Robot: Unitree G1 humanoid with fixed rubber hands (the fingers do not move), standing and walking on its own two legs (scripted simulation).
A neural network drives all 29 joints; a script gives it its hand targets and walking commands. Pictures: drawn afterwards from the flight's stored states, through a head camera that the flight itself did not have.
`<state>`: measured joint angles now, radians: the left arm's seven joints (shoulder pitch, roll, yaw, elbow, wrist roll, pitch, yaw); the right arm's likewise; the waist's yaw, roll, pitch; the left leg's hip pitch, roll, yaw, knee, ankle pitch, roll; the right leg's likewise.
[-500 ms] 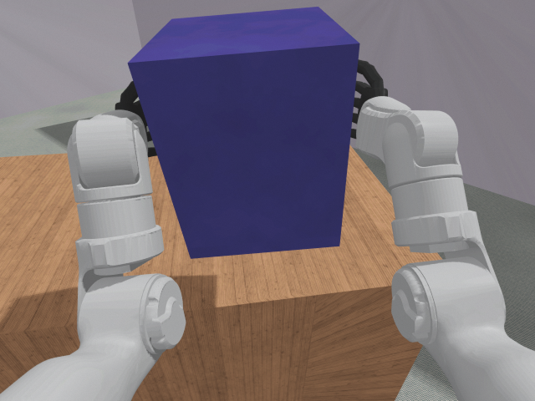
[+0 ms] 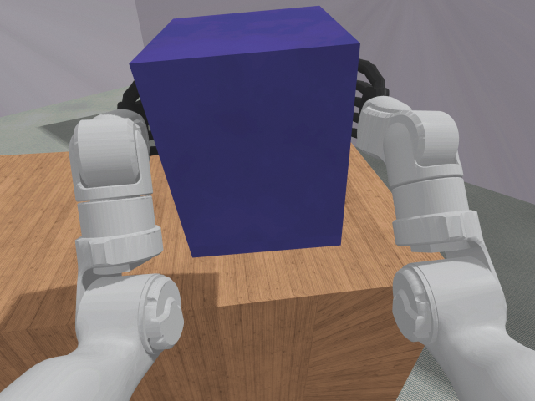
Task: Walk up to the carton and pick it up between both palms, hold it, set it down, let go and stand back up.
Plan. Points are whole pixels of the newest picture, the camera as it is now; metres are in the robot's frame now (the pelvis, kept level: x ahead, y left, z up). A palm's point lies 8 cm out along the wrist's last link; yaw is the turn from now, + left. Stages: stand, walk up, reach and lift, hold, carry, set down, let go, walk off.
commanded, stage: hold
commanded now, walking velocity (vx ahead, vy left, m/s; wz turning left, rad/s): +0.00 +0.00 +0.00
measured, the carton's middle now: (256, 131) +0.39 +0.01 +0.30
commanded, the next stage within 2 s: none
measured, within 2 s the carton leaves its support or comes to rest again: neither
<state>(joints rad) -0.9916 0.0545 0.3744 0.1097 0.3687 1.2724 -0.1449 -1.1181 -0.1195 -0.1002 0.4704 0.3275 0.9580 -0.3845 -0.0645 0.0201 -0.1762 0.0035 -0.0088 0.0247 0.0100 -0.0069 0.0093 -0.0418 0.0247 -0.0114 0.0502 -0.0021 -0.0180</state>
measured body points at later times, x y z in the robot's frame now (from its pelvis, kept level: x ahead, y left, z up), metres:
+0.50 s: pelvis +0.00 +0.00 +0.00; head -0.07 +0.00 +0.44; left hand +0.36 +0.17 +0.31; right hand +0.38 -0.13 +0.33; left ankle +0.00 +0.11 -0.76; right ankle +0.02 -0.10 -0.76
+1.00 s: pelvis -0.01 -0.01 -0.01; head -0.07 +0.01 +0.44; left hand +0.35 +0.18 +0.28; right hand +0.39 -0.12 +0.30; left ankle +0.00 +0.11 -0.76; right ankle +0.02 -0.10 -0.76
